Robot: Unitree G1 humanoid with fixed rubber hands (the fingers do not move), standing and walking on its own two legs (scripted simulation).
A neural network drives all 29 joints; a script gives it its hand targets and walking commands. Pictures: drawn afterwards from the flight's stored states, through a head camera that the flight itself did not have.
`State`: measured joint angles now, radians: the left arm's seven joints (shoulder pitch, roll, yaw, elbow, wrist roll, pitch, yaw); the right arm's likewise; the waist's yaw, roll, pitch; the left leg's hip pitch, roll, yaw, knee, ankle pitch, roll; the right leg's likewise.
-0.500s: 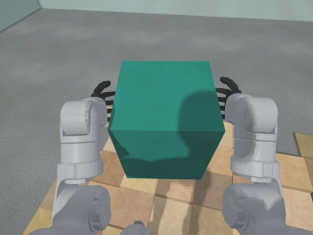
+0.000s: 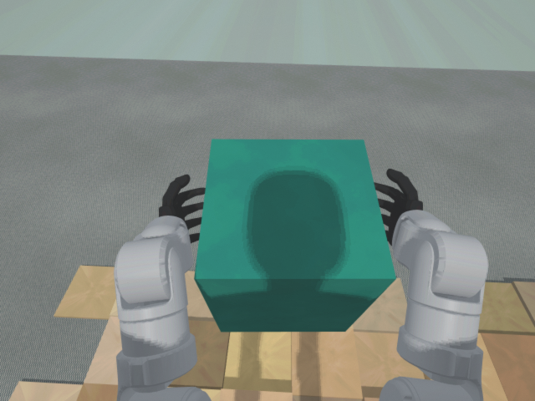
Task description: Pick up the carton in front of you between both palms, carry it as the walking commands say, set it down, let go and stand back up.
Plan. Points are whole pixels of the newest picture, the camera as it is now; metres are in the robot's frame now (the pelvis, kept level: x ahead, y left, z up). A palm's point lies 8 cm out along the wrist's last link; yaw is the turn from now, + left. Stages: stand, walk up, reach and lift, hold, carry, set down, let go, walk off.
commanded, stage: carry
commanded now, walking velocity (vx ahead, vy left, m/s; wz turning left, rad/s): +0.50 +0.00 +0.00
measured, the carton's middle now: (285, 245) +0.35 -0.03 +0.07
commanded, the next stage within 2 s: none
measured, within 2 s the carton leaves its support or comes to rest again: neither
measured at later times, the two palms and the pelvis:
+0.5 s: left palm (175, 136) +0.60 +0.17 +0.11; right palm (327, 135) +0.59 -0.13 +0.11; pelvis +0.33 +0.03 +0.04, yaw +0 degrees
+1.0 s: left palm (190, 40) +0.99 +0.17 +0.15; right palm (297, 35) +1.03 -0.12 +0.15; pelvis +0.62 -0.01 -0.02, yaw +1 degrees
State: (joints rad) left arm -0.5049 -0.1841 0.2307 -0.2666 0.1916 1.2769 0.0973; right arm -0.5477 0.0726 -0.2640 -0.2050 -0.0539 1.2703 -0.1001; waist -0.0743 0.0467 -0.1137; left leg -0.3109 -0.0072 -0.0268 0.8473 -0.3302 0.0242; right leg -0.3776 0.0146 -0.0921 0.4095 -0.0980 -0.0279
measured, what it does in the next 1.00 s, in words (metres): walks ahead: left foot, then right foot 0.05 m lower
